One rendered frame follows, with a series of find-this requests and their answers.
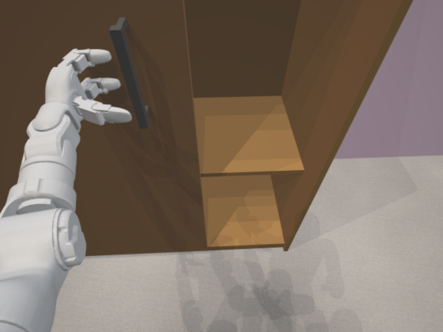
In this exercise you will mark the handle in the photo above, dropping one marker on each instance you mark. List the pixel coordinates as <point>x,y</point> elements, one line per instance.
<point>119,40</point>

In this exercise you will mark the left robot forearm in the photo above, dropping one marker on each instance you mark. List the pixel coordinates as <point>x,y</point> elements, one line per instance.
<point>47,172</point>

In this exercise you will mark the left robot hand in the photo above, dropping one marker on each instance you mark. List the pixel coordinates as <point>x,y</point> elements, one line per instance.
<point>64,86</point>

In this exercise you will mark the robot left upper arm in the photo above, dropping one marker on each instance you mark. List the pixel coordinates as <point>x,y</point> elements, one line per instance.
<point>37,250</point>

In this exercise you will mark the wardrobe door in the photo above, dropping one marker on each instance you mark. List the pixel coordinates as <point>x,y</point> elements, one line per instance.
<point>137,190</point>

